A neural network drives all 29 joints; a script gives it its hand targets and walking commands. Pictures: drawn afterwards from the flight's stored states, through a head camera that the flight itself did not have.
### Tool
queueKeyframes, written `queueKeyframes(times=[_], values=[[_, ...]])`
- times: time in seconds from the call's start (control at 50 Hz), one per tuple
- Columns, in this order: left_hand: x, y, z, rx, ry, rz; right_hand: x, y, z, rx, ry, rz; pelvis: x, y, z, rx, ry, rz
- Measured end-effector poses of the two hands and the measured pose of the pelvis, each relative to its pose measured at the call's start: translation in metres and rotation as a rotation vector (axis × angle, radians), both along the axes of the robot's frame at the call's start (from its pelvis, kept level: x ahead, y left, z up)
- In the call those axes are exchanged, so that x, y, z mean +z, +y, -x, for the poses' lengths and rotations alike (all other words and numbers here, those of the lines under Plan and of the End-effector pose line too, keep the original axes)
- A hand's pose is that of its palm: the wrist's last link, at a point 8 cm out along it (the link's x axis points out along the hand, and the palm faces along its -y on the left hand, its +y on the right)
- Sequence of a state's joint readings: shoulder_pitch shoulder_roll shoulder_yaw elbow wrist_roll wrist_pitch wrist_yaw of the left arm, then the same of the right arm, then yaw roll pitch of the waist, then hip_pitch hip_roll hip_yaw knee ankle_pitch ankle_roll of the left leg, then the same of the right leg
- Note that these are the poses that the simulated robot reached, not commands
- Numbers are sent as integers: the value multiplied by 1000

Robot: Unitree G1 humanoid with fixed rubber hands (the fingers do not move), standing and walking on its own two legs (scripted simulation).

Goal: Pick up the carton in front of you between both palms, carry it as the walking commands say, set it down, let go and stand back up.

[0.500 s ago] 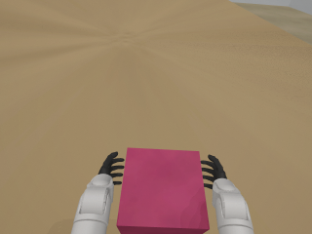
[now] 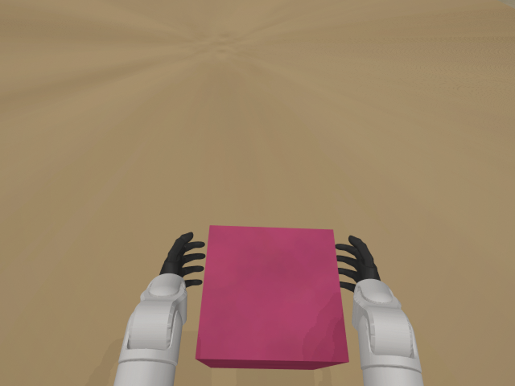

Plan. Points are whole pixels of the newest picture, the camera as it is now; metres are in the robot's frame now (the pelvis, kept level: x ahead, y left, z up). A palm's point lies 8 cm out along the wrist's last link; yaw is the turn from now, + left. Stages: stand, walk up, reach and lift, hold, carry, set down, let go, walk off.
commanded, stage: carry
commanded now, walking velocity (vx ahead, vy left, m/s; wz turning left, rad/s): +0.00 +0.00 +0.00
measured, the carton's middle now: (266, 304) +0.30 +0.00 -0.08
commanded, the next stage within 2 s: none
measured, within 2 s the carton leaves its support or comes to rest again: neither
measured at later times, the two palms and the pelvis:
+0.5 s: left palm (194, 190) +0.46 +0.15 +0.05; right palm (350, 199) +0.45 -0.15 +0.05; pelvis +0.17 +0.01 +0.02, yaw -2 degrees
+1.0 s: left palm (208, 180) +0.53 +0.13 +0.02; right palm (347, 184) +0.53 -0.17 +0.02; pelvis +0.25 -0.02 +0.00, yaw +1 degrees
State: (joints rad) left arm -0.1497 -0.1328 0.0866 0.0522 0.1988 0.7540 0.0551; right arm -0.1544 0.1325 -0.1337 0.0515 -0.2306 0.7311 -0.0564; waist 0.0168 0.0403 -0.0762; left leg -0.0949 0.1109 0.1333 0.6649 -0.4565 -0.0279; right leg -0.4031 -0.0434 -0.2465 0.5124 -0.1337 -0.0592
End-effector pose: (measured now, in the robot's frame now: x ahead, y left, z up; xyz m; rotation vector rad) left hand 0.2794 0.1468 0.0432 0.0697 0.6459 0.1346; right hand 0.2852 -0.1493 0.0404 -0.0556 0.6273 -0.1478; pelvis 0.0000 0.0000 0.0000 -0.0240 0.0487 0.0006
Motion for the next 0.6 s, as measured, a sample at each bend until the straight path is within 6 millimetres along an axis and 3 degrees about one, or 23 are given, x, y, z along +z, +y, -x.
queueKeyframes(times=[0.12,0.22,0.42,0.6], values=[[-10,-3,-41,15,92,-17,-11,-4,-43,19,93,-14,16,-8,-45,13,13,-31],[-18,-2,-80,-3,74,3,-16,-3,-78,0,74,-8,12,-2,-80,-8,-12,-13],[8,-2,-164,-19,-14,12,14,-2,-151,-26,-10,13,12,6,-153,-26,23,-26],[17,-2,-198,-29,53,-19,17,-3,-181,-21,57,-17,31,6,-196,-32,15,-31]])
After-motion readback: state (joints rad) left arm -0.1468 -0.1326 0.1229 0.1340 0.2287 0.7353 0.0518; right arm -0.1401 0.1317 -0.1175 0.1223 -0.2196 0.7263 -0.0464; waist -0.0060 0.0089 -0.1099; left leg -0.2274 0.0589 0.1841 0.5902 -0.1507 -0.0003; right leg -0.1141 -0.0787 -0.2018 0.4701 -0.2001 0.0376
